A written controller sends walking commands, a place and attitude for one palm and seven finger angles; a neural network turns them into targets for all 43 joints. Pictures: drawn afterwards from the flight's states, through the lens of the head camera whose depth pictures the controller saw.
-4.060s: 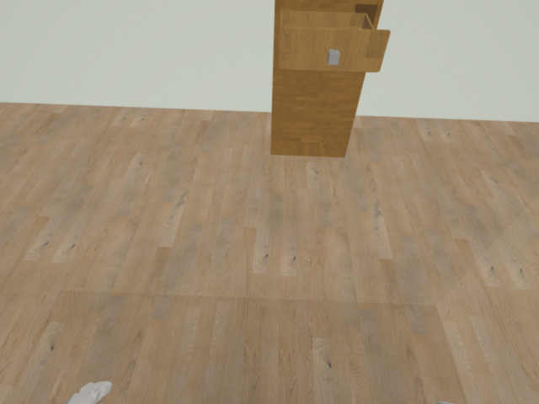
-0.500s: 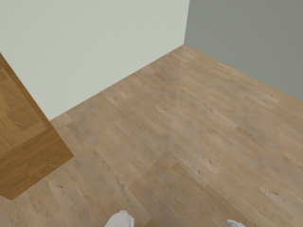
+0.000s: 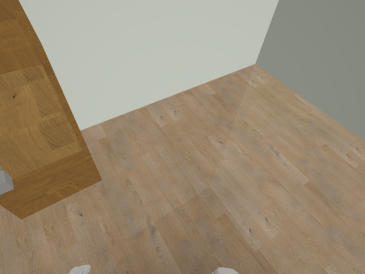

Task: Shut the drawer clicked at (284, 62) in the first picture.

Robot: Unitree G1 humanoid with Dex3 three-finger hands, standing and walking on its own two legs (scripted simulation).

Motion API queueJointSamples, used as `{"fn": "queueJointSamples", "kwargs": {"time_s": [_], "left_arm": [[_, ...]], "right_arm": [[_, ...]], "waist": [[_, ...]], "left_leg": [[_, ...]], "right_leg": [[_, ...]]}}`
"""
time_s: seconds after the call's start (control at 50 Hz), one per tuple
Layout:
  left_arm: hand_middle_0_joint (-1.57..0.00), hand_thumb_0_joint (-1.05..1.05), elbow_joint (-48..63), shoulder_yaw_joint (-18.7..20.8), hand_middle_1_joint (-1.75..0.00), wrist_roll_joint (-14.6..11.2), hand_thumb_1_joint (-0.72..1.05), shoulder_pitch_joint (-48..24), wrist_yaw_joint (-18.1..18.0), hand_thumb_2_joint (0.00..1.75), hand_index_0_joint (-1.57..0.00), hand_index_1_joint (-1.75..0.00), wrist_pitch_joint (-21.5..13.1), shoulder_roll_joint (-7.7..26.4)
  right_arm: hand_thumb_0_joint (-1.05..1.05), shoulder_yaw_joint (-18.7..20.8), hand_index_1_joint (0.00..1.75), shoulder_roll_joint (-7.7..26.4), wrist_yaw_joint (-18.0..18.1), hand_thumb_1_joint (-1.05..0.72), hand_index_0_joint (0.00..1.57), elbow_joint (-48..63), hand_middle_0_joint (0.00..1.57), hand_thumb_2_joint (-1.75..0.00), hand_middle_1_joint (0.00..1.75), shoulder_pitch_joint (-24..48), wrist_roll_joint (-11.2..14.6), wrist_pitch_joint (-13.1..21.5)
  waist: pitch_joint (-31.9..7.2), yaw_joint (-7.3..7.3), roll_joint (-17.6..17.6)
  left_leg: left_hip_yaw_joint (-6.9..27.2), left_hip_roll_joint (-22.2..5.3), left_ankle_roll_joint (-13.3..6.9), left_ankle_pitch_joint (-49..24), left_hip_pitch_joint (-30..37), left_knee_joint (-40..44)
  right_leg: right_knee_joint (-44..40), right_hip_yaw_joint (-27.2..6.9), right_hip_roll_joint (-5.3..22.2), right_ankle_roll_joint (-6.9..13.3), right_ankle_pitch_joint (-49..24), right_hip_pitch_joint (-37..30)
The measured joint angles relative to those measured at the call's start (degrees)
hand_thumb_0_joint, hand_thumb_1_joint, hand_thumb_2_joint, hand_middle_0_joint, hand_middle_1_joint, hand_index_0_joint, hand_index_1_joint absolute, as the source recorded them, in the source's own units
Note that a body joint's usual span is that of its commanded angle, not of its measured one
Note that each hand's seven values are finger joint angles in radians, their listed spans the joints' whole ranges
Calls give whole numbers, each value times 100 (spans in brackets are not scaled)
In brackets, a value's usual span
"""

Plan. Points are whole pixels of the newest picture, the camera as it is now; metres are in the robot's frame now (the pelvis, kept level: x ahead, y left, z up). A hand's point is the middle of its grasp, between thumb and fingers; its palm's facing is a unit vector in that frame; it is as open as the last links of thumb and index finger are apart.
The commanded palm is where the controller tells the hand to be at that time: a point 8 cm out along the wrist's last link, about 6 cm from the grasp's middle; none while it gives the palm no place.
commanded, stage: turn to face it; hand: left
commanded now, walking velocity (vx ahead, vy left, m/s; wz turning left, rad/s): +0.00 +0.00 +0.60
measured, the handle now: out of the picture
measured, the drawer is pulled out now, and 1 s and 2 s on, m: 0.27 0.27 0.27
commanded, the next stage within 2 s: take the last steps up to it in 0.82 s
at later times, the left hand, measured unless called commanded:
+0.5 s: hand out of the picture -0.01 +0.14 -0.15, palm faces +0.34 -0.90 -0.28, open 7.4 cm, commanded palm none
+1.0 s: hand out of the picture -0.12 +0.20 -0.17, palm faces +0.55 -0.80 -0.23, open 7.4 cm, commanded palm none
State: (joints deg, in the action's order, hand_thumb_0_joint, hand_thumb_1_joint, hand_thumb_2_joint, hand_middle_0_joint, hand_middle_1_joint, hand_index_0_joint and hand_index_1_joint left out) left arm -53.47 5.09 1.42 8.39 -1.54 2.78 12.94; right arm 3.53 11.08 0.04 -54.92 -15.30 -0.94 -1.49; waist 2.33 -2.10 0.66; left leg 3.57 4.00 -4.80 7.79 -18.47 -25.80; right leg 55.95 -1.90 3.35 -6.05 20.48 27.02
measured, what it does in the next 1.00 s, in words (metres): steps on the spot, turning left: right foot, then left foot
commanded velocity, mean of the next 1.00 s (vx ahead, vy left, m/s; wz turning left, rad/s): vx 0.03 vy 0.00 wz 0.41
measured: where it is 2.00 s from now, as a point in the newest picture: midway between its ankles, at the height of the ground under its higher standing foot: outside the picture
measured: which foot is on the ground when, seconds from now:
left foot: down 0.00-0.20, up 0.22-0.68, down 0.70-1.00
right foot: up 0.00-0.18, down 0.20-0.70, up 0.72-1.00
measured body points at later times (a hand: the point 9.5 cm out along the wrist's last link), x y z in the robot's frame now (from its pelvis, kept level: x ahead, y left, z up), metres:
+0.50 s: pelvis -0.02 -0.07 +0.00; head +0.02 -0.09 +0.45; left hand -0.03 +0.18 -0.12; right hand +0.12 -0.31 -0.16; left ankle -0.09 +0.09 -0.65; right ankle -0.01 -0.16 -0.74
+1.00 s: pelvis -0.05 -0.01 +0.00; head -0.04 +0.03 +0.45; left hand -0.15 +0.24 -0.16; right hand +0.16 -0.16 -0.12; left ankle -0.12 +0.05 -0.74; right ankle +0.02 -0.16 -0.66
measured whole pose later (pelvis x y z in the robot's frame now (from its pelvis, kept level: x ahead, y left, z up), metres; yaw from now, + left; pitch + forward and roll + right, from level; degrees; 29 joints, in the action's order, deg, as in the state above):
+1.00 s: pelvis -0.05 -0.01 +0.00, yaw +31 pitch -1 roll -1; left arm -55.5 3.1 1.1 12.8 -1.1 2.9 14.8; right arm 0.8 10.1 0.4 -53.7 -8.7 -0.4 -0.5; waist 4.2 2.0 2.3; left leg -1.3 1.5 -3.5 15.3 -7.4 -23.9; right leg 60.8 1.0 5.0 -5.9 21.6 25.9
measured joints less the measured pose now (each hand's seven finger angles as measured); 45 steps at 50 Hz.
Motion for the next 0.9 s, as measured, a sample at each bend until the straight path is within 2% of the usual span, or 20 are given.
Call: {"fn": "queueJointSamples", "kwargs": {"time_s": [0.14, 0.2, 0.22, 0.26, 0.28, 0.34, 0.42, 0.52, 0.64, 0.66, 0.7, 0.72, 0.76, 0.82, 0.9], "left_arm": [[-20, 1, 254, -74, -30, -76, 91, -247, -17, 90, -20, -30, -13, -17], [-20, 0, 395, -147, -30, -107, 91, -196, -18, 90, -20, -30, -93, -62], [-20, 0, 409, -161, -30, -85, 91, -165, -31, 90, -20, -30, -131, -93], [-20, 0, 402, -248, -30, -53, 91, -71, -43, 90, -20, -30, -100, -165], [-20, 0, 391, -273, -30, -51, 91, -8, -44, 90, -20, -30, -82, -195], [-20, 1, 344, -305, -30, -64, 91, 157, -37, 90, -20, -30, -98, -249], [-20, 1, 305, -347, -30, -56, 90, 295, -21, 90, -20, -30, -190, -310], [-21, 1, 254, -374, -30, -3, 90, 522, 7, 90, -20, -30, -238, -349], [-21, 0, 63, -311, -30, 53, 90, 821, 23, 90, -21, -30, -180, -173], [-21, 0, 18, -287, -30, 54, 90, 865, 22, 90, -21, -30, -167, -119], [-21, 0, -57, -236, -30, 21, 90, 987, 23, 90, -21, -30, -133, -3], [-21, 1, -106, -205, -30, -8, 90, 1006, 27, 90, -21, -30, -94, 86], [-20, 1, -213, -165, -30, -19, 90, 955, -6, 90, -20, -30, 47, 249], [-20, 1, -317, -134, -30, -22, 91, 866, -23, 90, -20, -30, 139, 330], [-20, 1, -272, -151, -30, -31, 91, 674, 34, 90, -20, -30, 84, 297]], "right_arm": [[0, 87, 30, 122, -4, -90, 20, 37, 21, -90, 30, -120, -28, -104], [0, 145, 30, 200, -29, -90, 20, 62, 21, -90, 30, -142, 2, -174], [0, 176, 30, 233, -31, -90, 20, 50, 21, -90, 30, -110, 30, -202], [0, 232, 30, 297, -26, -90, 20, 35, 21, -90, 30, -65, 7, -259], [0, 248, 30, 326, -43, -90, 20, 47, 20, -90, 30, -61, -11, -283], [0, 257, 30, 404, -113, -90, 20, 78, 20, -90, 30, -8, -32, -301], [0, 247, 30, 475, -149, -90, 19, 96, 20, -90, 30, 66, -22, -324], [0, 199, 30, 532, -149, -91, 19, 46, 20, -90, 30, 346, -15, -420], [0, 68, 30, 480, -140, -91, 19, 163, 20, -90, 30, 884, 40, -332], [0, 41, 30, 458, -136, -91, 19, 203, 20, -90, 30, 957, 51, -294], [0, -18, 30, 432, -140, -91, 19, 302, 20, -90, 30, 1052, 53, -185], [0, -29, 30, 380, -131, -91, 19, 329, 20, -90, 30, 1100, 42, -110], [0, -101, 30, 251, -115, -91, 19, 365, 20, -90, 30, 1151, 54, -36], [0, -190, 30, 114, -34, -90, 20, 359, 20, -90, 30, 1107, 41, 11], [0, -246, 30, 13, 23, -90, 20, 283, 21, -90, 30, 984, 55, 40]], "waist": [[8, -159, -232], [-37, -125, -303], [-23, -85, -352], [-10, -93, -440], [-23, -96, -437], [-2, -88, -390], [90, -52, -323], [217, 127, -235], [354, 404, -58], [361, 444, -19], [320, 489, 30], [317, 493, 123], [357, 558, 298], [303, 565, 297], [268, 510, 209]], "left_leg": [[494, 147, 207, -106, -232, -86], [667, 278, 358, -90, -394, -271], [663, 280, 438, 282, -521, -572], [447, 260, 592, 1268, -887, -1698], [289, 233, 640, 1439, -1056, -2297], [-68, -25, 796, 1290, -1341, -3669], [-190, -390, 962, 1122, -1294, -4220], [-281, -644, 1026, 1419, -902, -3689], [-598, -615, 888, 1719, -202, -2181], [-666, -582, 850, 1647, -37, -1824], [-800, -536, 705, 1045, 400, -854], [-819, -476, 514, 1188, 450, -737], [-796, -384, 292, 1350, 435, -878], [-693, -401, 226, 1218, 620, -628], [-555, -364, 173, 936, 887, -150]], "right_leg": [[-1160, 1, -378, 123, 390, -598], [-2434, 36, -440, 253, -36, -1188], [-2649, 75, -454, 384, -371, -1269], [-2618, 250, -413, 643, -431, -1332], [-2672, 331, -347, 710, -414, -1404], [-2897, 537, -179, 757, -458, -1613], [-2923, 873, 20, 755, -437, -1711], [-2763, 1222, 260, 706, -329, -1657], [-2481, 1505, 497, 537, -227, -1440], [-2398, 1550, 534, 492, -192, -1398], [-2090, 1638, 605, 379, -45, -1264], [-1720, 1524, 657, 311, 94, -1108], [-740, 1017, 550, 221, 809, -759], [339, 642, 311, 132, 880, -370], [768, 428, 218, 53, 408, -109]]}}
